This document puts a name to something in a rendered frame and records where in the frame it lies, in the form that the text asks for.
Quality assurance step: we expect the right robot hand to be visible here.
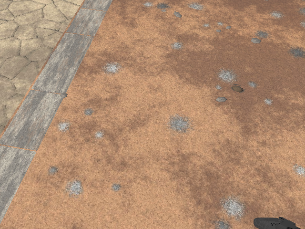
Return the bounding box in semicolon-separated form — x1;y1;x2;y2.
254;217;301;229

